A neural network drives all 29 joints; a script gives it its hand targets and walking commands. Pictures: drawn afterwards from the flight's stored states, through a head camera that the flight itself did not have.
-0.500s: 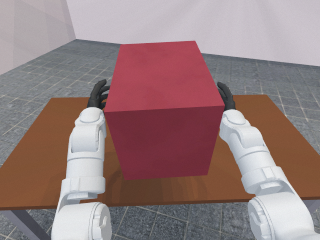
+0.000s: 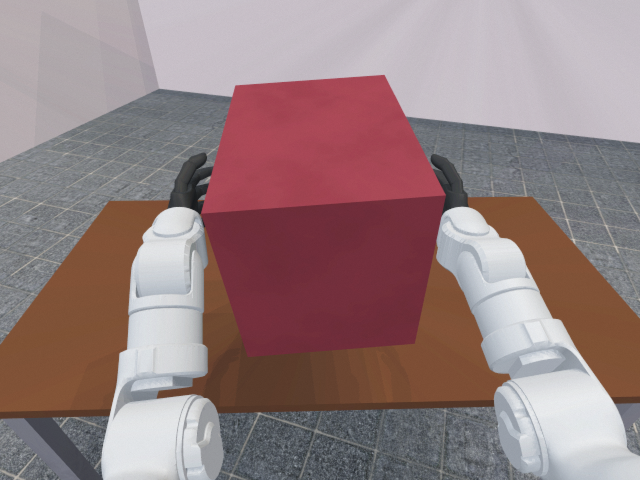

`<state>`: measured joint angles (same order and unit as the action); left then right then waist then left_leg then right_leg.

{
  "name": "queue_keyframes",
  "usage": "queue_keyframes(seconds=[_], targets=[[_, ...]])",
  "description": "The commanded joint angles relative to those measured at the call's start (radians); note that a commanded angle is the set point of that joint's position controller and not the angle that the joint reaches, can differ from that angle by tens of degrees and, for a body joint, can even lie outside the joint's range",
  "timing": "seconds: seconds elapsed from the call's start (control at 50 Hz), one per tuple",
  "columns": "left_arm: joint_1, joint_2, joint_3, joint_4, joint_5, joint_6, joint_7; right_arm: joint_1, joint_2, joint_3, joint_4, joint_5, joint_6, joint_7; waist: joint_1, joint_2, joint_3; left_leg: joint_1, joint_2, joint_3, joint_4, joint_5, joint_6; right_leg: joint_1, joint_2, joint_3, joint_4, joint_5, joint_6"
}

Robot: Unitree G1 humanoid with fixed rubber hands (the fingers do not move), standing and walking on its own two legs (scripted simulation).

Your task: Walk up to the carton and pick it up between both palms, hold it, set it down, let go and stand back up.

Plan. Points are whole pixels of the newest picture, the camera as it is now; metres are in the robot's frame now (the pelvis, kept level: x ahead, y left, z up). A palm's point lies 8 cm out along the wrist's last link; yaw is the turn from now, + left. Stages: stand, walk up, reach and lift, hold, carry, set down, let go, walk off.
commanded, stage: reach and lift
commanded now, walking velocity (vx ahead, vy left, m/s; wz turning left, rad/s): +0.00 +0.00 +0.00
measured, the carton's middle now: (320, 207) +0.45 -0.01 +0.17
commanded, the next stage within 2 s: hold in 0.02 s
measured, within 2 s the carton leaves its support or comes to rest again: neither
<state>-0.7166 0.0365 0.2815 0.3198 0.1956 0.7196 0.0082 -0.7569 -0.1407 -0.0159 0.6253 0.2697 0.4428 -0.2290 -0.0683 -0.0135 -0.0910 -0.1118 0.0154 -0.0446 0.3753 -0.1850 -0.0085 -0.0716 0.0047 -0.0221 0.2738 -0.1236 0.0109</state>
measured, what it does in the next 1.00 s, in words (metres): stands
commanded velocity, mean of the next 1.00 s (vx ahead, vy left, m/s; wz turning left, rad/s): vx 0.00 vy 0.00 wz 0.00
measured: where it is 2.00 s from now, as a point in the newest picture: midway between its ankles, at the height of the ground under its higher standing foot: outside the picture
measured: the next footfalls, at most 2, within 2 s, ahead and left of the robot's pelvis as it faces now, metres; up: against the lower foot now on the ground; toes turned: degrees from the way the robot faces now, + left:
none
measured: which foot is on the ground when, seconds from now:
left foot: down 0.00-1.00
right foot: down 0.00-1.00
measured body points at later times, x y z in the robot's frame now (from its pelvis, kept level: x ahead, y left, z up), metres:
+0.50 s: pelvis +0.00 +0.00 +0.00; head -0.07 +0.02 +0.44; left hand +0.39 +0.16 +0.22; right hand +0.38 -0.17 +0.21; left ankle +0.02 +0.12 -0.75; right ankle +0.02 -0.13 -0.75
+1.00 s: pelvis +0.00 +0.00 +0.00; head -0.06 +0.02 +0.45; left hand +0.39 +0.16 +0.22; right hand +0.39 -0.17 +0.21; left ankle +0.02 +0.12 -0.75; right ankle +0.02 -0.13 -0.75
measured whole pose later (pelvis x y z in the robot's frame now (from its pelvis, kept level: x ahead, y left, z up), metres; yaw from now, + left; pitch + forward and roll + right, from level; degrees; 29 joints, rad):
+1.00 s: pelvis +0.00 +0.00 +0.00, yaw +0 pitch -4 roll -1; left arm -0.72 0.04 0.28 0.30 0.20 0.74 0.01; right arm -0.77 -0.15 0.00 0.62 0.30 0.46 -0.24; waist -0.07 -0.01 -0.10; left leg -0.12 0.01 -0.05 0.38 -0.19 -0.01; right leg -0.08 0.01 -0.01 0.27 -0.12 0.01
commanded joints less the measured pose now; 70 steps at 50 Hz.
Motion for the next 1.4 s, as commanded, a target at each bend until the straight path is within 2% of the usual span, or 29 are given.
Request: queue_keyframes(seconds=[0.0,0.02,0.06,0.08,0.12,0.3,0.36,0.4,0.54,0.6,0.64,0.66,0.72,0.74,0.78,0.82,0.86,0.9,0.96,0.98,1.0,1.06,1.08,1.14,1.16,1.24,1.26,1.32,1.38], targets=[[-0.724,-0.679,-0.464,-0.138,-0.159,-0.08,-0.121,-0.95,0.699,0.326,-0.395,0.124,-0.068,0.136,-0.003,0.042,-0.373,0.081,-0.06,0.003,-0.044,0.195,-0.012,0.108,0.068,0.016,-0.013,0.134,0.023],[-0.721,-0.684,-0.471,-0.136,-0.163,-0.077,-0.122,-0.953,0.694,0.316,-0.391,0.123,-0.069,0.135,-0.012,0.049,-0.374,0.085,-0.059,0.006,-0.04,0.199,-0.017,0.108,0.068,0.014,-0.013,0.136,0.018],[-0.731,-0.681,-0.464,-0.127,-0.159,-0.079,-0.12,-0.96,0.692,0.314,-0.39,0.124,-0.067,0.137,-0.007,0.05,-0.384,0.091,-0.06,0.005,-0.04,0.204,-0.016,0.108,0.069,0.012,-0.012,0.141,0.019],[-0.738,-0.679,-0.45,-0.111,-0.152,-0.077,-0.121,-0.946,0.685,0.296,-0.343,0.116,-0.058,0.139,-0.011,0.051,-0.345,0.073,-0.06,0.005,-0.05,0.176,-0.013,0.102,0.065,0.015,-0.019,0.109,0.017],[-0.744,-0.677,-0.433,-0.084,-0.148,-0.077,-0.121,-0.965,0.684,0.29,-0.334,0.107,-0.061,0.147,-0.003,0.041,-0.339,0.06,-0.056,0.01,-0.061,0.138,-0.009,0.088,0.065,0.011,-0.022,0.069,0.018],[-0.748,-0.666,-0.41,-0.055,-0.143,-0.08,-0.12,-0.987,0.693,0.296,-0.334,0.127,-0.062,0.142,0.009,0.026,-0.351,0.061,-0.06,0.012,-0.048,0.175,-0.006,0.114,0.066,0.016,-0.019,0.113,0.022],[-0.761,-0.681,-0.434,-0.11,-0.164,-0.088,-0.116,-0.989,0.706,0.318,-0.37,0.144,-0.068,0.143,0.005,0.033,-0.407,0.079,-0.058,0.009,-0.032,0.226,-0.013,0.136,0.071,0.015,-0.008,0.168,0.022],[-0.745,-0.67,-0.419,-0.081,-0.152,-0.082,-0.122,-0.993,0.704,0.318,-0.383,0.137,-0.068,0.138,0.01,0.016,-0.383,0.072,-0.061,0.011,-0.036,0.212,-0.008,0.128,0.069,0.016,-0.014,0.152,0.026],[-0.744,-0.687,-0.463,-0.151,-0.167,-0.08,-0.118,-0.961,0.698,0.328,-0.411,0.154,-0.061,0.134,-0.006,0.053,-0.403,0.092,-0.059,0.005,-0.023,0.258,-0.021,0.128,0.072,0.015,-0.006,0.184,0.024],[-0.741,-0.681,-0.454,-0.136,-0.162,-0.077,-0.119,-0.973,0.704,0.339,-0.422,0.147,-0.059,0.136,0.004,0.032,-0.382,0.075,-0.063,0.007,-0.035,0.225,-0.015,0.123,0.07,0.017,-0.011,0.15,0.026],[-0.732,-0.694,-0.471,-0.156,-0.171,-0.076,-0.119,-0.956,0.696,0.331,-0.427,0.152,-0.058,0.133,-0.013,0.039,-0.397,0.086,-0.061,0.004,-0.028,0.243,-0.02,0.129,0.069,0.017,-0.009,0.177,0.025],[-0.719,-0.674,-0.451,-0.121,-0.159,-0.071,-0.122,-0.965,0.689,0.33,-0.418,0.15,-0.054,0.132,-0.004,0.033,-0.372,0.079,-0.063,0.007,-0.03,0.228,-0.016,0.126,0.068,0.017,-0.012,0.164,0.027],[-0.742,-0.694,-0.477,-0.151,-0.169,-0.073,-0.116,-0.963,0.689,0.325,-0.41,0.15,-0.053,0.137,-0.009,0.053,-0.387,0.078,-0.058,0.005,-0.032,0.222,-0.022,0.113,0.069,0.015,-0.009,0.142,0.022],[-0.734,-0.688,-0.474,-0.158,-0.169,-0.075,-0.114,-0.968,0.697,0.343,-0.423,0.155,-0.054,0.138,0.001,0.037,-0.4,0.086,-0.057,0.003,-0.029,0.245,-0.021,0.122,0.074,0.014,-0.008,0.161,0.024],[-0.721,-0.694,-0.48,-0.168,-0.176,-0.073,-0.114,-0.963,0.694,0.347,-0.443,0.162,-0.056,0.135,-0.008,0.036,-0.412,0.09,-0.058,0.002,-0.022,0.269,-0.023,0.13,0.072,0.017,-0.004,0.189,0.024],[-0.708,-0.685,-0.451,-0.12,-0.151,-0.064,-0.119,-0.946,0.677,0.326,-0.389,0.148,-0.047,0.133,-0.006,0.036,-0.345,0.073,-0.058,0.007,-0.038,0.23,-0.018,0.119,0.068,0.017,-0.015,0.148,0.023],[-0.73,-0.69,-0.464,-0.131,-0.162,-0.067,-0.119,-0.961,0.692,0.328,-0.411,0.152,-0.047,0.134,-0.001,0.039,-0.373,0.072,-0.06,0.008,-0.037,0.211,-0.018,0.12,0.066,0.02,-0.014,0.14,0.024],[-0.727,-0.698,-0.488,-0.187,-0.179,-0.072,-0.112,-0.954,0.695,0.351,-0.447,0.172,-0.049,0.132,-0.006,0.051,-0.43,0.097,-0.059,0.004,-0.015,0.29,-0.027,0.144,0.072,0.022,0.0,0.212,0.022],[-0.713,-0.682,-0.467,-0.167,-0.164,-0.065,-0.116,-0.94,0.69,0.346,-0.424,0.169,-0.041,0.132,-0.005,0.032,-0.384,0.088,-0.057,0.003,-0.024,0.269,-0.021,0.135,0.071,0.022,-0.007,0.193,0.025],[-0.71,-0.678,-0.46,-0.158,-0.154,-0.06,-0.118,-0.929,0.686,0.341,-0.411,0.161,-0.038,0.132,-0.006,0.037,-0.368,0.085,-0.059,0.007,-0.029,0.255,-0.022,0.136,0.069,0.018,-0.008,0.183,0.027],[-0.709,-0.692,-0.481,-0.186,-0.166,-0.063,-0.12,-0.947,0.696,0.353,-0.452,0.164,-0.047,0.13,-0.003,0.039,-0.411,0.088,-0.059,0.005,-0.021,0.273,-0.024,0.147,0.073,0.02,-0.002,0.199,0.024],[-0.713,-0.683,-0.473,-0.176,-0.159,-0.059,-0.119,-0.929,0.679,0.337,-0.421,0.166,-0.039,0.13,-0.012,0.046,-0.375,0.09,-0.059,0.004,-0.024,0.27,-0.025,0.134,0.07,0.018,-0.007,0.187,0.025],[-0.719,-0.685,-0.479,-0.18,-0.165,-0.063,-0.12,-0.939,0.692,0.346,-0.43,0.164,-0.04,0.133,-0.008,0.034,-0.389,0.091,-0.058,0.004,-0.025,0.263,-0.023,0.137,0.071,0.019,-0.007,0.183,0.027],[-0.706,-0.696,-0.484,-0.184,-0.165,-0.06,-0.121,-0.939,0.683,0.344,-0.442,0.166,-0.042,0.13,-0.017,0.048,-0.39,0.096,-0.057,0.003,-0.021,0.282,-0.029,0.137,0.073,0.018,-0.008,0.198,0.021],[-0.709,-0.688,-0.478,-0.182,-0.16,-0.061,-0.118,-0.944,0.686,0.347,-0.449,0.168,-0.042,0.131,-0.007,0.043,-0.395,0.091,-0.059,0.004,-0.022,0.274,-0.025,0.141,0.071,0.019,-0.007,0.196,0.024],[-0.711,-0.688,-0.472,-0.177,-0.159,-0.062,-0.12,-0.947,0.698,0.354,-0.443,0.167,-0.04,0.129,-0.002,0.034,-0.384,0.089,-0.058,0.003,-0.023,0.273,-0.022,0.14,0.07,0.023,-0.004,0.195,0.024],[-0.708,-0.685,-0.467,-0.158,-0.155,-0.059,-0.121,-0.94,0.691,0.34,-0.42,0.163,-0.037,0.129,-0.006,0.038,-0.357,0.081,-0.061,0.006,-0.029,0.25,-0.022,0.129,0.068,0.023,-0.01,0.176,0.026],[-0.726,-0.695,-0.478,-0.166,-0.167,-0.062,-0.12,-0.963,0.698,0.341,-0.445,0.164,-0.041,0.131,-0.007,0.037,-0.397,0.089,-0.059,0.005,-0.029,0.242,-0.022,0.125,0.068,0.02,-0.011,0.165,0.024],[-0.733,-0.678,-0.445,-0.112,-0.149,-0.062,-0.122,-0.96,0.699,0.323,-0.386,0.148,-0.032,0.135,0.0,0.019,-0.34,0.054,-0.058,0.007,-0.048,0.173,-0.012,0.112,0.064,0.023,-0.02,0.104,0.027]])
